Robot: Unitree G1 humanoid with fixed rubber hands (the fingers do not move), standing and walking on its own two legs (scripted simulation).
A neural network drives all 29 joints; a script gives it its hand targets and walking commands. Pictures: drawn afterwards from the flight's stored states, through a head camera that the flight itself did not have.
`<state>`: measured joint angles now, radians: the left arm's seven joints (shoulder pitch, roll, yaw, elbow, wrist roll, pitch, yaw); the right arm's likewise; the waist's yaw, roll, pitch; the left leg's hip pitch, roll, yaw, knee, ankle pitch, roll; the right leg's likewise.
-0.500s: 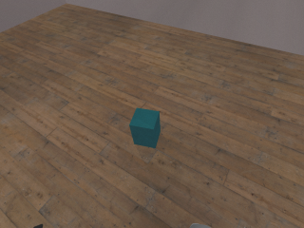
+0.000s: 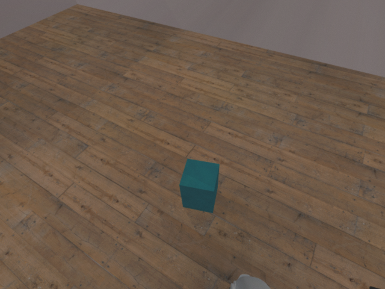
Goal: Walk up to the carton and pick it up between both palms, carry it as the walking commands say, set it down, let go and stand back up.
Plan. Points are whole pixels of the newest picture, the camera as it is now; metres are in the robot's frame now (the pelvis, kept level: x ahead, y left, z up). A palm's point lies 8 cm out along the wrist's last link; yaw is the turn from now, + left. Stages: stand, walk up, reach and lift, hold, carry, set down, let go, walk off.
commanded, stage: walk up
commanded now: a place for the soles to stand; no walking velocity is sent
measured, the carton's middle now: (200, 186) +0.70 -0.02 -0.63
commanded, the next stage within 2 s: none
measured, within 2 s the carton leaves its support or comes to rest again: neither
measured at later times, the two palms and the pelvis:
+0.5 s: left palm (34, 281) +0.19 +0.38 -0.10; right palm (327, 244) +0.22 -0.28 -0.08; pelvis +0.09 +0.05 -0.01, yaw -2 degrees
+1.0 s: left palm (11, 270) +0.20 +0.41 -0.06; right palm (339, 234) +0.23 -0.30 -0.06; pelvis +0.12 +0.06 +0.02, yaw -6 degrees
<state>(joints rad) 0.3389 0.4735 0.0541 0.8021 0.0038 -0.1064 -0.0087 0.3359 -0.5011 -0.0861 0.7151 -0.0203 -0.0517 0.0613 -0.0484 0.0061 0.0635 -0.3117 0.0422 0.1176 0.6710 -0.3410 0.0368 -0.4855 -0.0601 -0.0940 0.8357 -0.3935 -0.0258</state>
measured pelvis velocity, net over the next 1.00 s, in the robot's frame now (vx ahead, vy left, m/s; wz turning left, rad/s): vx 0.12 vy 0.06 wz -0.10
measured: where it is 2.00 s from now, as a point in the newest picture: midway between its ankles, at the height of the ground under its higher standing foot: (183, 271)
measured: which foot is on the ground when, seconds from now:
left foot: down 0.00-0.06, up 0.08-0.26, down 0.28-1.00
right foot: up 0.00-0.04, down 0.06-1.00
